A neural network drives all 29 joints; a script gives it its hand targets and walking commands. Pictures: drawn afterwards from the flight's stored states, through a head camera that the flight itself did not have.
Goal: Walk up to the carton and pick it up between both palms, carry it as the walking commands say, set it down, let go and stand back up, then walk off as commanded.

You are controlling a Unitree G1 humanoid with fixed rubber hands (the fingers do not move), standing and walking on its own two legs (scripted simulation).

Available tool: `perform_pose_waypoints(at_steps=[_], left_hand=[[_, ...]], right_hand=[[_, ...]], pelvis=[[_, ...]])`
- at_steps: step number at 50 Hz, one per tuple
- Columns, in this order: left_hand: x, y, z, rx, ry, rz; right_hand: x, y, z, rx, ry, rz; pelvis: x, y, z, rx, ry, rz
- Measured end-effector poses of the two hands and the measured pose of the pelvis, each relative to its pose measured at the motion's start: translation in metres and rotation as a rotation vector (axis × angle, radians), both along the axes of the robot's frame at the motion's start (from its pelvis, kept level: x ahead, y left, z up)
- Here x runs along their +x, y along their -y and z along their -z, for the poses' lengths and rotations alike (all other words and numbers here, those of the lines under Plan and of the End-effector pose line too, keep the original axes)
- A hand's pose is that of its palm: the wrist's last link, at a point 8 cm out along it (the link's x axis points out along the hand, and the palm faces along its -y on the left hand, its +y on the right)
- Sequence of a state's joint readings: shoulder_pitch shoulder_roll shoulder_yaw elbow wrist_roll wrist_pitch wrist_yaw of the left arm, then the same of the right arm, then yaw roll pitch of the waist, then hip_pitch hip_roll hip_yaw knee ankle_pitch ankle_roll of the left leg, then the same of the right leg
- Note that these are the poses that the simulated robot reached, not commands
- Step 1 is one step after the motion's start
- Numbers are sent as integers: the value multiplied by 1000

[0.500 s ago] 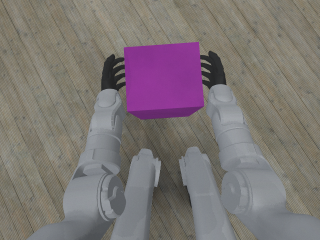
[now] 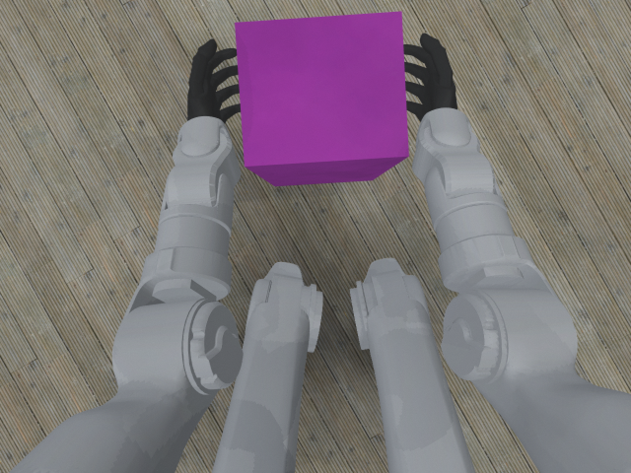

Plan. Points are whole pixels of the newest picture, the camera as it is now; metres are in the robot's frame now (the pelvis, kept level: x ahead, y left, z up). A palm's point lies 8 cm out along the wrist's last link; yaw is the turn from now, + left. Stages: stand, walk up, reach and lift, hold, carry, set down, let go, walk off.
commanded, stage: set down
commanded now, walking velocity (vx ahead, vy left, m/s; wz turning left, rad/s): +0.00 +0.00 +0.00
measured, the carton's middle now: (321, 122) +0.51 +0.01 -0.20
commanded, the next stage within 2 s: none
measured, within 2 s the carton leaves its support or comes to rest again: rests again in 1.24 s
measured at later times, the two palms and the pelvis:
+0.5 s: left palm (227, 120) +0.51 +0.13 -0.20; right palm (416, 115) +0.52 -0.12 -0.21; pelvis +0.00 +0.00 -0.06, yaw +0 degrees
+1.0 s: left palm (228, 122) +0.51 +0.14 -0.22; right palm (412, 117) +0.52 -0.12 -0.22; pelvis +0.00 +0.00 -0.07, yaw +0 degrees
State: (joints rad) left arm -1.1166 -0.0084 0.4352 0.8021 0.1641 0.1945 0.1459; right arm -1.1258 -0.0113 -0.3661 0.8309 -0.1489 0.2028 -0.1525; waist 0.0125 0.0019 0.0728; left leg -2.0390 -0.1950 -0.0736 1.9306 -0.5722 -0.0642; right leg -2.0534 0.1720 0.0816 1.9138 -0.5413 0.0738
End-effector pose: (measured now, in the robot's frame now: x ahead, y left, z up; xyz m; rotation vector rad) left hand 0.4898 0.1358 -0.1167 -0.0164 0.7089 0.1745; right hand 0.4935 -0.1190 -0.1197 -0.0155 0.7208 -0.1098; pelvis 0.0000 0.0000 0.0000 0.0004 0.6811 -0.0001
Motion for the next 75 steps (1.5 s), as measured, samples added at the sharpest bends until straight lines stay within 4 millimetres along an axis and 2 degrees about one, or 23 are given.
perform_pose_waypoints(at_steps=[28, 46, 75], left_hand=[[24, 1, 95, 11, -34, 14], [26, 0, 99, 15, -41, 16], [22, -2, 122, 11, -64, 32]], right_hand=[[23, 2, 97, -4, -33, -9], [25, 1, 101, -13, -40, -22], [24, 1, 123, -17, -61, -34]], pelvis=[[-1, -2, 64, -4, 25, -4], [2, 0, 73, -1, 38, -5], [4, -1, 82, -2, 64, -5]])
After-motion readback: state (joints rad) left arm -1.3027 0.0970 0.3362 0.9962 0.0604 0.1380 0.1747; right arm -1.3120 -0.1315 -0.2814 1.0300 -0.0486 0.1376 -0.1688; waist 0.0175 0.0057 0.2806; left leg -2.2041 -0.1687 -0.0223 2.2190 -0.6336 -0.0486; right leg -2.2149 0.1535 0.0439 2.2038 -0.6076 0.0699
